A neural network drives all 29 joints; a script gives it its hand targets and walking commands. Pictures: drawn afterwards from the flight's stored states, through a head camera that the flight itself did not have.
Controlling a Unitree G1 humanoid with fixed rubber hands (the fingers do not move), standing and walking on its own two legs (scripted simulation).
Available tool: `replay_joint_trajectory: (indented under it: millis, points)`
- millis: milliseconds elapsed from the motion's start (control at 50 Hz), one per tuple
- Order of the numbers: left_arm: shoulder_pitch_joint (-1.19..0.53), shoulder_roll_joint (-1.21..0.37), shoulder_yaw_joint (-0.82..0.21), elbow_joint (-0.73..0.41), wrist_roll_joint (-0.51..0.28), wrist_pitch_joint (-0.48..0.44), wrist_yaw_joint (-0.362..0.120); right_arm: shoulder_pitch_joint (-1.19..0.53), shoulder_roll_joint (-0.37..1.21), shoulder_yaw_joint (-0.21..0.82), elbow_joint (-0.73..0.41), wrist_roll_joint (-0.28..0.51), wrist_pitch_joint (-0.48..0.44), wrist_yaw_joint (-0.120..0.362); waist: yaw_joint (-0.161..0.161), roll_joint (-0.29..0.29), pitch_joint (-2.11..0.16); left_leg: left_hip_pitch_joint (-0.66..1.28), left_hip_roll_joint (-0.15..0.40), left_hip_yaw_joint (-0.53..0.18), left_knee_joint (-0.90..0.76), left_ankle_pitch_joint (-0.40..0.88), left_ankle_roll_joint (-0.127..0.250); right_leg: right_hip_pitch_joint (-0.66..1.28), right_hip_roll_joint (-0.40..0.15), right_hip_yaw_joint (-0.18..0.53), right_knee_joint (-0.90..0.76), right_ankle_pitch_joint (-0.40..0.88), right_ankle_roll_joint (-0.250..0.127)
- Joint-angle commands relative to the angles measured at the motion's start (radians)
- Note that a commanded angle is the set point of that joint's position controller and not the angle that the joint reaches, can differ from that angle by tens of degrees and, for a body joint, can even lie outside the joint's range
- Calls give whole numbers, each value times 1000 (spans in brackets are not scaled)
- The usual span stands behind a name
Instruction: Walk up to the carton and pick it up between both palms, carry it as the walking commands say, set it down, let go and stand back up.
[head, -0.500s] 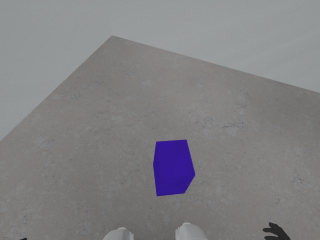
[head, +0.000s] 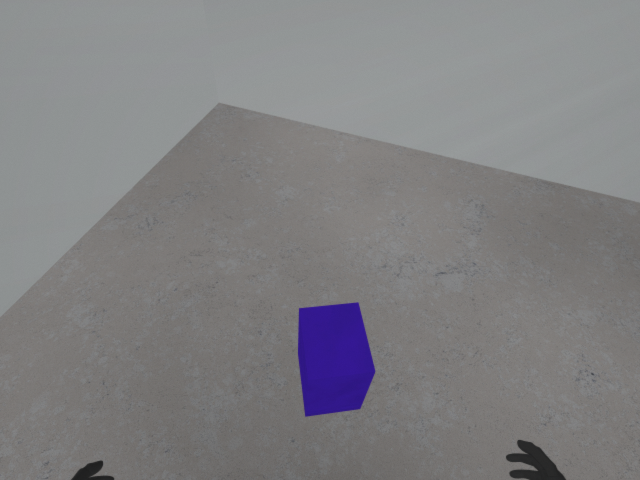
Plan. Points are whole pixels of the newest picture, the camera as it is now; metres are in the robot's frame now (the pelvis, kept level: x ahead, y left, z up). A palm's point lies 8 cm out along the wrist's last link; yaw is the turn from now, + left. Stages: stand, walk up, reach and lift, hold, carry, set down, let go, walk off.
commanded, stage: walk up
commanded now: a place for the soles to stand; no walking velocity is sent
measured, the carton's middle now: (331, 361) +0.54 -0.08 -0.62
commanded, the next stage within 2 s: none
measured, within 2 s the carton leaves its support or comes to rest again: neither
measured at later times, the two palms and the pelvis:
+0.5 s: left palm out of the picture +0.12 +0.28 -0.09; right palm out of the picture +0.08 -0.34 -0.10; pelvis +0.01 -0.02 +0.02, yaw +0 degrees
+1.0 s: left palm out of the picture +0.16 +0.27 -0.10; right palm out of the picture +0.08 -0.43 -0.09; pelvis +0.05 -0.06 -0.01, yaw -4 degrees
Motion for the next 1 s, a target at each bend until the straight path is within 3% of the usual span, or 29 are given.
replay_joint_trajectory:
  millis: [0, 60, 80, 160, 300, 340, 360, 380, 460, 480, 560, 580, 600, 620, 660, 720, 740, 760, 780, 800, 820, 840, 860, 880, 900, 920, 940, 960, 980]
  points:
    - [-71, 222, 33, -42, 2, -21, 1, -34, -225, -33, -38, -2, -8, 1, -18, -18, -152, 97, 76, -97, -186, 33, 8, 30, -136, 169, -244, 40, -71]
    - [-76, 207, 34, -39, 5, -21, 1, -39, -220, -32, -20, -4, -3, 4, -12, -19, -135, 105, 90, -103, -230, 35, 10, 33, -134, 164, -280, -24, -58]
    - [-68, 214, 37, -40, 8, -18, 0, -30, -225, -35, -14, -7, 0, 5, -9, -54, -117, 109, 84, -98, -236, 40, 3, 17, -128, 164, -301, -52, -49]
    - [-64, 204, 43, -42, 4, -19, -3, -16, -227, -37, -10, -15, 0, 8, -13, -27, -144, 113, 80, -90, -264, 45, -5, 48, -133, 164, -336, -98, -39]
    - [-43, 202, 61, -56, 6, -15, -6, -9, -221, -30, -17, -20, 1, 2, 4, -58, -108, 88, 94, -90, -291, 32, -4, 68, -126, 159, -360, -92, -30]
    - [-46, 213, 65, -57, 8, -13, -5, 26, -221, -28, -9, -20, 2, 4, 0, -51, -125, 98, 88, -75, -299, 22, -13, 80, -121, 152, -353, -104, -25]
    - [-40, 209, 71, -63, 6, -11, -5, 37, -220, -30, -18, -25, 2, 2, -4, -13, -108, 84, 84, -72, -294, 24, -12, 78, -127, 159, -350, -110, -27]
    - [-44, 206, 69, -60, 3, -12, -5, 41, -211, -29, -12, -28, 1, 2, 1, -27, -106, 71, 89, -79, -301, 18, -13, 84, -120, 156, -344, -114, -26]
    - [-39, 197, 72, -67, 2, -9, -6, 39, -224, -28, -19, -31, -7, -3, 9, -14, -134, 78, 108, -80, -321, 78, -5, 127, -118, 150, -312, -4, -32]
    - [-36, 194, 65, -64, -3, -8, -9, 48, -246, -33, -21, -30, -10, -1, 5, 26, -147, 92, 108, -84, -325, 68, -8, 136, -118, 153, -307, 6, -31]
    - [-20, 193, 70, -67, 5, -6, -6, 55, -210, -26, -30, -26, -5, -7, 15, -19, -113, 75, 117, -77, -319, 109, -3, 125, -104, 123, -296, 35, -29]
    - [-10, 195, 71, -65, 5, -6, -6, 55, -216, -27, -33, -27, -4, -4, 14, 23, -125, 80, 113, -65, -308, 120, -5, 133, -109, 133, -298, 54, -33]
    - [-12, 189, 67, -73, 5, -6, -5, 62, -218, -28, -37, -23, -4, -4, 13, 2, -129, 90, 115, -68, -310, 126, -3, 130, -113, 132, -286, 84, -37]
    - [-17, 189, 65, -70, 0, -4, -6, 74, -229, -29, -30, -26, -6, -5, 3, 38, -137, 89, 109, -67, -308, 132, -4, 144, -112, 143, -289, 86, -38]
    - [-21, 190, 69, -81, -1, -3, -6, 68, -219, -32, -40, -27, -6, -7, 4, 10, -157, 107, 125, -71, -314, 151, -5, 148, -105, 127, -278, 109, -41]
    - [-9, 193, 70, -60, 3, -6, -4, 41, -211, -32, -45, -22, -4, -6, 11, 44, -139, 113, 126, -65, -299, 215, -3, 154, -108, 122, -273, 200, -36]
    - [-23, 195, 64, -73, 1, -2, -6, 66, -226, -30, -44, -18, -3, -6, 0, 26, -145, 112, 119, -67, -305, 196, -4, 162, -106, 125, -271, 201, -37]
    - [-7, 291, 138, -191, 68, 27, -42, 267, -343, -91, -48, -28, -11, -43, -41, -74, -150, 210, 160, -103, -278, 20, 54, -15, -30, 61, -136, -28, -62]
    - [-31, 246, 122, -200, 65, 50, -58, 343, -405, -116, -26, -38, -14, -55, -73, 51, -130, 282, 268, -223, -356, -162, 116, -177, -14, 19, 40, -169, -46]
    - [-44, 211, 120, -240, 74, 66, -71, 327, -446, -145, -54, -44, -17, -66, -81, 145, -68, 262, 407, -384, -414, -268, 215, -332, -47, 76, 227, -228, -18]
    - [-30, 208, 133, -257, 79, 70, -77, 293, -425, -147, -85, -46, -25, -75, -61, 90, -51, 232, 482, -437, -409, -234, 274, -382, -78, 148, 357, -242, -8]
    - [9, 210, 131, -277, 67, 73, -83, 234, -417, -159, -121, -38, -37, -89, -25, 153, -43, 206, 498, -387, -370, -125, 285, -409, -124, 203, 428, -206, -11]
    - [55, 219, 142, -274, 55, 66, -90, 193, -402, -155, -146, -36, -43, -93, 9, 162, -42, 211, 454, -294, -317, -26, 260, -394, -144, 216, 397, -202, -12]
    - [43, 223, 146, -297, 63, 59, -99, 190, -370, -147, -160, -40, -45, -97, 0, 115, -31, 185, 440, -254, -270, 51, 264, -373, -155, 211, 337, -221, -13]
    - [48, 230, 149, -304, 65, 58, -107, 202, -379, -147, -170, -40, -45, -92, -6, 111, -55, 156, 405, -203, -230, 100, 250, -303, -155, 188, 259, -246, -16]
    - [59, 225, 157, -304, 62, 58, -111, 216, -394, -147, -180, -48, -45, -81, -10, 162, -79, 72, 358, -154, -204, 78, 225, -191, -114, 109, 240, -256, -12]
    - [94, 222, 168, -310, 59, 62, -113, 187, -404, -155, -186, -54, -44, -74, 23, 171, -84, 6, 322, -99, -157, 91, 202, -79, -95, 65, 151, -210, -24]
    - [140, 238, 177, -289, 65, 53, -107, 189, -378, -139, -203, -49, -36, -70, 50, 71, -75, -82, 265, -35, -50, 102, 174, 18, -32, -3, 49, -129, -27]
    - [217, 275, 200, -263, 72, 51, -101, 210, -317, -125, -215, -55, -29, -62, 89, -54, -106, -227, 162, 64, 122, -52, 113, 182, 16, -35, 55, -126, -42]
